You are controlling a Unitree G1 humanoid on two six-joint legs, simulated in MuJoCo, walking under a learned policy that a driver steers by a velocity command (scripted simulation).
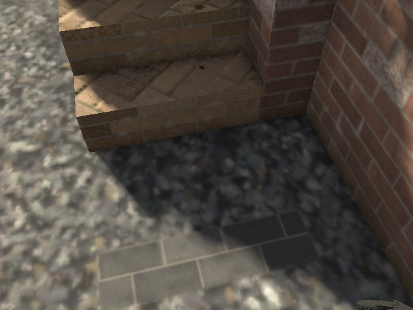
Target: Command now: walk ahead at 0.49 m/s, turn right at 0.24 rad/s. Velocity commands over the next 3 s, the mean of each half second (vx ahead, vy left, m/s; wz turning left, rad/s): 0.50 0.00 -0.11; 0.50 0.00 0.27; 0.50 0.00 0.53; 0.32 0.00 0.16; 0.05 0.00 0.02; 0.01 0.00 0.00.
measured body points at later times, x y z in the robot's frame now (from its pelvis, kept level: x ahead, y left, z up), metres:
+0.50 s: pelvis +0.27 -0.05 +0.01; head +0.30 -0.06 +0.45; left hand +0.48 +0.19 -0.07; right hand +0.27 -0.32 -0.14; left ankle +0.12 +0.09 -0.66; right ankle +0.35 -0.15 -0.72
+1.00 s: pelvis +0.54 +0.00 -0.01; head +0.57 +0.02 +0.44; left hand +0.48 +0.27 -0.15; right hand +0.79 -0.20 -0.09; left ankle +0.64 +0.09 -0.73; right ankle +0.36 -0.15 -0.70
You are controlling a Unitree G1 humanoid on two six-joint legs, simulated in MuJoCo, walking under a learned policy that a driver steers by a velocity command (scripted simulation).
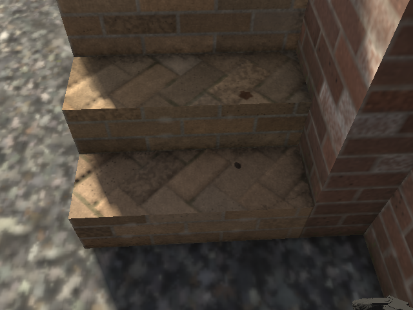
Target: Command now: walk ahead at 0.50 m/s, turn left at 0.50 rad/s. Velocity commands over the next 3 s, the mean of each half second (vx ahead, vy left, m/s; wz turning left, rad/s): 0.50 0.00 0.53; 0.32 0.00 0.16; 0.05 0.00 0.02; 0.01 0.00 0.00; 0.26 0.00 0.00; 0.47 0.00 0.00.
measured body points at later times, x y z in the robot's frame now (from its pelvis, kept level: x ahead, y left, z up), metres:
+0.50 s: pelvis +0.26 +0.01 +0.01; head +0.30 +0.01 +0.46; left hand +0.39 +0.29 -0.08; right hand +0.36 -0.27 -0.11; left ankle +0.12 +0.07 -0.70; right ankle +0.39 -0.07 -0.72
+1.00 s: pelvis +0.40 +0.07 +0.03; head +0.40 +0.07 +0.48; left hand +0.34 +0.28 -0.13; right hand +0.58 -0.09 -0.11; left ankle +0.40 +0.15 -0.71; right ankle +0.39 -0.07 -0.71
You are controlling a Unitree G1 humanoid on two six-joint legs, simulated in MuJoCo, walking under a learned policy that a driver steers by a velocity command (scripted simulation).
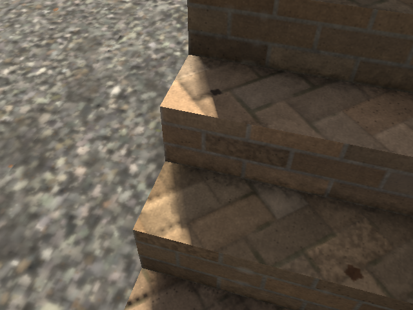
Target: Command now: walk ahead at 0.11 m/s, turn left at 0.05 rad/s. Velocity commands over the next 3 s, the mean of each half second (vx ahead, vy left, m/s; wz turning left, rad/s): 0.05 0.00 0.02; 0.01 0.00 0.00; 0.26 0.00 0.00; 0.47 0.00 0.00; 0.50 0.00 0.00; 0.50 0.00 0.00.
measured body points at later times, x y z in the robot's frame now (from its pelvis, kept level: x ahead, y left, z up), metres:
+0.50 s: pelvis +0.00 +0.01 +0.00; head +0.00 +0.01 +0.45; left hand +0.02 +0.26 -0.15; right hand +0.08 -0.24 -0.14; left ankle +0.03 +0.08 -0.74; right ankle -0.05 -0.13 -0.74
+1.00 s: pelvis -0.01 +0.02 +0.00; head +0.00 +0.02 +0.45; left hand +0.01 +0.28 -0.15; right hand +0.06 -0.22 -0.14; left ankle +0.03 +0.08 -0.74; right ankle -0.05 -0.13 -0.74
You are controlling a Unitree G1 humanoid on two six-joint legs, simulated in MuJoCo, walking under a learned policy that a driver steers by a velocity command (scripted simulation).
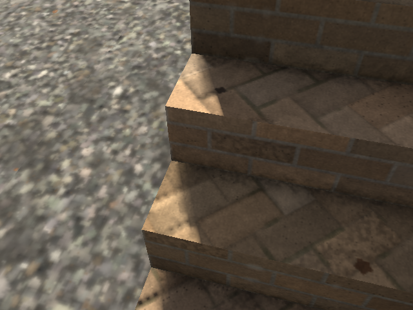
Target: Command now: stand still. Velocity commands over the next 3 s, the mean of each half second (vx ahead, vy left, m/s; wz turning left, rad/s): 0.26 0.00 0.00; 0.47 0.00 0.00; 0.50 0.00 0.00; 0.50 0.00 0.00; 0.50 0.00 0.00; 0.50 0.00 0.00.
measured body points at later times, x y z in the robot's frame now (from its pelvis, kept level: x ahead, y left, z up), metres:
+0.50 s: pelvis +0.04 -0.03 +0.00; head +0.04 -0.05 +0.45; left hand +0.07 +0.19 -0.15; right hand +0.12 -0.26 -0.15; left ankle +0.03 +0.06 -0.74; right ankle -0.05 -0.15 -0.74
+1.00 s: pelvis +0.02 -0.08 +0.01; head +0.02 -0.09 +0.46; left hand +0.11 +0.14 -0.13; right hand +0.13 -0.31 -0.14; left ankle +0.03 +0.06 -0.74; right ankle -0.05 -0.16 -0.74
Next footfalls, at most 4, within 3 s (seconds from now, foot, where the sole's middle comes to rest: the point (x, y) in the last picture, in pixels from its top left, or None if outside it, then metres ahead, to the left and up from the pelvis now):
none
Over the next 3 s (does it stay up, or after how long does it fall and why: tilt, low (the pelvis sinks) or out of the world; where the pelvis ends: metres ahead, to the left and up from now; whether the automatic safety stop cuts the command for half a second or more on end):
stays up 0.01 -0.07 0.01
